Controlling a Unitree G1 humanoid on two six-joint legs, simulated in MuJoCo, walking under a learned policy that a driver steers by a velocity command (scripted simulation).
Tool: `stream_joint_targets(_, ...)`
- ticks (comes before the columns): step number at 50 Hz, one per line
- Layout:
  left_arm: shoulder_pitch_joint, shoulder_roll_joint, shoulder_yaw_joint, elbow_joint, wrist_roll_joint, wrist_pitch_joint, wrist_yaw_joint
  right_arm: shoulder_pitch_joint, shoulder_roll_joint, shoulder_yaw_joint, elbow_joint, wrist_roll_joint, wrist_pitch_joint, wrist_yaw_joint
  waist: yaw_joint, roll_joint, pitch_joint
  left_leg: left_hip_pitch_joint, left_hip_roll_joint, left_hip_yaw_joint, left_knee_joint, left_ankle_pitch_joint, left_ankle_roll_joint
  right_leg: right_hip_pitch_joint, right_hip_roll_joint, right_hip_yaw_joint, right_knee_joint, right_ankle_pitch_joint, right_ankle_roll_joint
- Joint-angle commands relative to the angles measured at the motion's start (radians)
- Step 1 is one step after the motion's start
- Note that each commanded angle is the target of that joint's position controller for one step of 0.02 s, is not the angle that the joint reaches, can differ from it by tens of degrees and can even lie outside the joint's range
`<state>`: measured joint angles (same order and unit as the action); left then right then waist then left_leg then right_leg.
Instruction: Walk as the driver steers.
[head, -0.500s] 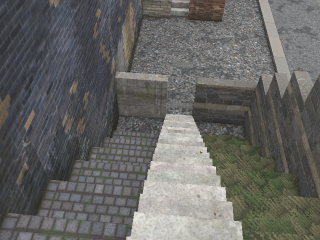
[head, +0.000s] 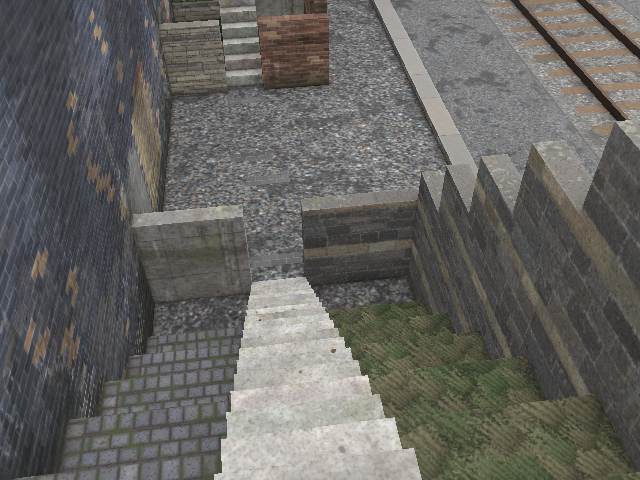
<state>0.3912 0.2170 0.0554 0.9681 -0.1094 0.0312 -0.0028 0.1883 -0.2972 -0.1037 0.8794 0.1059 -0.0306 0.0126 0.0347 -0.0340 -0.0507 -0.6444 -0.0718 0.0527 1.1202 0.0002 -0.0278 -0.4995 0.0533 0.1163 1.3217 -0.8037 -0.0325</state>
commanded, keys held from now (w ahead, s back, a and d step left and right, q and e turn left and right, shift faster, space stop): w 0.54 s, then w+q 0.46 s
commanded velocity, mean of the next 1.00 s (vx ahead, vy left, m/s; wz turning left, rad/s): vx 0.50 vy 0.00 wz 0.02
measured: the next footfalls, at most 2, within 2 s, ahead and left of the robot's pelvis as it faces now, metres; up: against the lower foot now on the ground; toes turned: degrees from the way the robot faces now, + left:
left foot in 0.24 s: +0.19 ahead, +0.10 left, -0.15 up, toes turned -10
right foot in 0.72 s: +0.45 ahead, -0.30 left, -0.35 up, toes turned +1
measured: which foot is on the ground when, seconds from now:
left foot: down 0.00-0.12, up 0.14-0.22, down 0.24-0.72, up 0.74-1.00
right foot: down 0.00-0.24, up 0.26-0.70, down 0.72-1.00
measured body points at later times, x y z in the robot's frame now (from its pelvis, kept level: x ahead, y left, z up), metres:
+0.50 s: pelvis +0.17 -0.02 -0.14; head +0.14 -0.03 +0.31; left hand +0.36 +0.23 -0.23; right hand +0.05 -0.21 -0.30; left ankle +0.15 +0.11 -0.83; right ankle +0.31 -0.19 -0.78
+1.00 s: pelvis +0.36 -0.20 -0.35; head +0.35 -0.21 +0.10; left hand +0.29 +0.02 -0.49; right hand +0.47 -0.42 -0.48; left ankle +0.55 -0.03 -0.84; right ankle +0.41 -0.30 -1.04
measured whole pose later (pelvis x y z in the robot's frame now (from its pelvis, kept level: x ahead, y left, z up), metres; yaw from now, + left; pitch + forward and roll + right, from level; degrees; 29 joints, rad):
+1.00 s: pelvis +0.36 -0.20 -0.35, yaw +5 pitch -2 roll -2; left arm 0.51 0.17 -0.06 0.96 0.13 -0.19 0.04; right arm 0.32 -0.27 0.03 0.81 -0.08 -0.09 0.15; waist 0.06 0.07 0.00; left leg -1.25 0.06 -0.08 1.65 0.22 -0.01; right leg -0.44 0.02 -0.08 0.89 -0.41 -0.04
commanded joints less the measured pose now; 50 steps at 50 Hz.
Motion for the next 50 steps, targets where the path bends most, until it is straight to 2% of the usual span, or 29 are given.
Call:
stream_joint_targets(1,-0.04,0.091,-0.002,-0.108,0.022,-0.001,0.016,0.055,-0.097,-0.022,0.026,-0.011,-0.009,0.034,-0.043,0.052,0.111,0.421,-0.085,0.098,-0.516,0.217,0.011,-0.359,-0.009,0.04,-0.402,-0.015,-0.118)
stream_joint_targets(3,-0.044,0.144,0.0,-0.135,0.038,0.017,0.012,0.17,-0.118,-0.023,0.036,0.002,-0.018,0.044,-0.053,0.283,0.18,0.33,0.072,-0.313,-0.581,-0.309,0.015,-0.397,0.081,-0.08,0.024,-0.026,-0.08)
stream_joint_targets(7,0.039,0.088,-0.026,-0.134,0.001,-0.008,0.055,0.126,-0.11,-0.033,-0.006,0.001,-0.01,0.047,-0.024,-0.069,0.204,0.082,-0.051,-0.104,-0.457,0.25,-0.007,-0.045,-0.025,-0.107,-0.104,0.15,-0.073)
stream_joint_targets(8,-0.084,0.004,-0.073,-0.199,-0.014,-0.034,0.073,0.058,-0.108,-0.032,-0.054,-0.031,0.001,0.054,-0.053,-0.229,0.206,0.037,0.005,-0.085,-0.829,0.162,0.064,0.126,-0.089,-0.049,-0.212,0.425,-0.107)
stream_joint_targets(10,-0.075,0.043,-0.068,-0.218,0.005,-0.023,0.093,0.219,-0.113,-0.061,0.004,-0.076,-0.002,0.069,-0.03,-0.252,0.017,0.568,0.16,-0.075,-0.89,0.39,0.188,0.048,-0.129,-0.02,0.008,0.88,-0.167)
stream_joint_targets(12,-0.279,0.037,-0.069,-0.293,-0.022,0.022,0.073,0.609,-0.062,-0.028,0.148,-0.091,-0.028,0.104,-0.248,-0.08,-0.137,1.045,0.182,-0.151,-0.499,0.425,0.26,-0.421,0.047,-0.125,0.682,0.57,-0.063)
stream_joint_targets(13,-0.286,-0.004,-0.069,-0.352,-0.039,0.055,0.084,0.5,0.036,0.042,0.112,-0.048,-0.026,0.108,-0.202,0.355,0.066,0.864,0.224,-0.235,-0.502,0.703,0.152,-0.628,0.09,-0.087,0.898,0.034,-0.086)
stream_joint_targets(16,-0.15,0.091,-0.026,-0.3,0.033,0.071,0.053,0.523,0.125,0.096,0.122,-0.025,-0.027,0.068,-0.074,0.223,0.121,0.567,0.233,-0.276,-0.441,0.304,0.127,-0.785,-0.017,-0.018,0.531,0.31,-0.099)
stream_joint_targets(17,-0.187,0.108,-0.025,-0.325,0.042,0.069,0.022,0.447,-0.039,0.065,0.084,-0.068,-0.022,0.071,-0.017,0.287,0.074,0.467,0.324,-0.546,-0.583,-0.18,0.193,-0.772,-0.06,0.046,0.293,0.423,-0.071)
stream_joint_targets(18,-0.23,0.243,0.014,-0.312,0.043,0.082,-0.004,0.273,-0.092,0.054,0.008,-0.115,-0.033,0.042,0.02,0.183,0.116,0.154,0.354,-0.608,-0.749,-0.387,0.254,-0.461,-0.09,0.059,-0.161,0.686,-0.027)
stream_joint_targets(19,-0.182,0.243,0.03,-0.227,0.075,0.096,-0.01,0.269,-0.138,0.046,0.014,-0.138,-0.037,0.033,0.01,0.183,0.061,0.016,0.349,-0.639,-0.834,-0.446,0.293,-0.178,-0.038,0.001,-0.083,0.749,0.022)
stream_joint_targets(21,-0.091,0.182,0.034,-0.16,0.045,0.1,0.001,0.227,-0.11,0.056,0.061,-0.061,-0.03,0.016,0.065,0.238,0.092,0.041,0.347,-0.575,-0.765,-0.458,0.311,-0.141,-0.064,0.016,-0.007,0.817,0.052)
stream_joint_targets(22,-0.221,0.231,0.053,-0.137,0.012,0.084,0.008,0.289,-0.027,0.057,0.085,-0.038,-0.038,-0.018,-0.051,0.202,0.168,0.275,0.331,-0.549,-0.61,-0.539,0.3,-0.399,-0.108,0.067,-0.16,0.878,0.024)
stream_joint_targets(24,-0.488,0.181,0.052,-0.213,0.009,0.059,-0.011,0.435,0.03,0.069,0.11,-0.073,-0.036,-0.038,-0.202,0.072,0.222,0.498,0.261,-0.584,-0.531,-0.649,0.314,-0.672,-0.038,0.074,-0.365,0.87,0.027)
stream_joint_targets(26,-0.561,0.118,0.041,-0.243,0.011,0.032,-0.045,0.438,-0.011,0.047,0.123,-0.105,-0.038,-0.073,-0.2,0.121,0.23,0.476,0.299,-0.654,-0.547,-0.727,0.314,-0.678,-0.052,0.154,-0.451,0.881,-0.001)
stream_joint_targets(28,-0.363,0.169,0.088,-0.168,0.022,0.023,-0.075,0.315,0.038,0.065,0.088,-0.058,-0.04,-0.104,-0.082,0.07,0.157,0.237,0.237,-0.463,-0.451,-0.68,0.253,-0.201,-0.145,0.091,-0.721,1.283,-0.008)
stream_joint_targets(30,-0.307,0.162,0.108,-0.115,-0.022,0.033,-0.098,0.263,0.047,0.082,0.074,-0.019,-0.021,-0.1,-0.105,0.076,0.155,-0.066,0.195,-0.295,-0.372,-0.832,0.183,0.183,-0.069,-0.08,-0.73,1.353,0.029)
stream_joint_targets(32,-0.268,0.159,0.113,-0.098,-0.009,0.032,-0.1,0.291,0.089,0.111,0.057,-0.009,0.001,-0.096,-0.158,0.105,0.166,0.044,0.18,-0.26,-0.262,-0.759,0.177,0.175,-0.1,-0.065,-0.874,1.296,0.014)
stream_joint_targets(34,-0.254,0.169,0.116,-0.096,0.039,-0.028,-0.106,0.352,0.072,0.125,0.047,-0.025,0.007,-0.096,-0.224,0.188,0.161,0.202,0.154,-0.263,-0.125,-0.606,0.197,0.219,-0.179,0.033,-1.084,1.389,-0.031)
stream_joint_targets(36,0.009,0.184,0.135,-0.009,0.06,-0.068,-0.114,0.371,0.091,0.143,0.064,-0.031,0.024,-0.078,-0.102,0.112,0.117,0.127,0.109,-0.159,0.291,-0.457,0.208,0.441,-0.187,0.022,-1.091,1.348,-0.031)
stream_joint_targets(37,0.272,0.155,0.042,0.101,0.375,-0.087,-0.121,0.521,-0.075,0.108,0.212,-0.312,0.012,0.089,0.181,-0.366,0.066,-0.204,-0.065,-0.464,0.809,-0.736,-0.013,0.925,-0.271,0.094,-1.008,1.13,-0.079)
stream_joint_targets(38,0.425,0.279,0.067,0.12,0.314,-0.094,-0.136,0.668,-0.029,0.069,0.123,-0.209,-0.026,0.141,0.078,-0.447,-0.222,-0.375,-0.14,-0.397,1.077,-0.72,0.058,1.149,-0.293,0.022,-0.525,1.414,-0.049)
stream_joint_targets(39,0.23,0.446,0.097,0.081,0.186,-0.117,-0.102,0.517,-0.021,0.075,-0.054,-0.193,-0.057,0.167,0.011,-0.44,-0.143,-0.755,-0.108,-0.298,1.057,-0.608,0.065,1.045,-0.468,0.501,-0.864,0.389,-0.193)
stream_joint_targets(40,0.158,0.288,0.049,0.043,0.214,-0.11,-0.084,0.33,-0.042,0.085,0.006,-0.152,-0.086,0.142,0.156,-0.088,0.055,-0.705,-0.044,-0.214,1.178,-0.584,0.08,0.78,-0.289,0.138,-0.866,0.344,-0.03)
stream_joint_targets(41,0.098,0.347,0.045,-0.004,0.181,-0.115,-0.072,0.356,0.029,0.1,-0.043,-0.13,-0.114,0.129,0.061,-0.17,-0.029,-0.762,-0.038,-0.225,1.246,-0.476,0.107,0.662,-0.39,0.316,-0.88,0.065,-0.104)
stream_joint_targets(43,-0.12,0.077,-0.063,-0.112,0.218,-0.171,-0.034,0.181,0.139,0.148,-0.125,-0.201,-0.091,0.075,-0.063,-0.105,0.238,-0.755,0.205,-0.362,0.93,-0.042,0.092,0.059,-0.456,0.434,-0.908,0.149,-0.213)
stream_joint_targets(45,-0.088,0.059,-0.072,-0.136,0.214,-0.224,0.035,0.26,0.109,0.162,-0.093,-0.169,-0.089,0.099,-0.055,0.0,0.199,-0.6,0.165,-0.213,0.57,0.133,0.049,-0.109,-0.318,0.135,-0.899,0.159,-0.18)
stream_joint_targets(47,0.039,0.086,-0.091,-0.086,0.261,-0.24,0.057,0.221,0.069,0.158,-0.093,-0.201,-0.061,0.14,-0.029,-0.073,0.159,-0.546,0.181,-0.178,0.607,0.261,0.017,-0.203,-0.288,0.149,-0.844,0.191,-0.196)
stream_joint_targets(50,0.175,0.129,-0.091,-0.05,0.247,-0.256,0.071,0.186,-0.002,0.144,-0.11,-0.188,-0.056,0.16,0.007,0.015,0.157,-0.814,0.193,-0.282,0.423,0.365,0.003,0.102,-0.357,0.237,-0.779,0.381,-0.194)
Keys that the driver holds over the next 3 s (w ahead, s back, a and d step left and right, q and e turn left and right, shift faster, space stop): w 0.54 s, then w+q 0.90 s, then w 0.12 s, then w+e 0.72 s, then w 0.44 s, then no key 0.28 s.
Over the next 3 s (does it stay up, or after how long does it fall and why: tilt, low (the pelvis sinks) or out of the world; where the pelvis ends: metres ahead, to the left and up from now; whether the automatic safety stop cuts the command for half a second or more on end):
stays up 1.12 0.10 -0.95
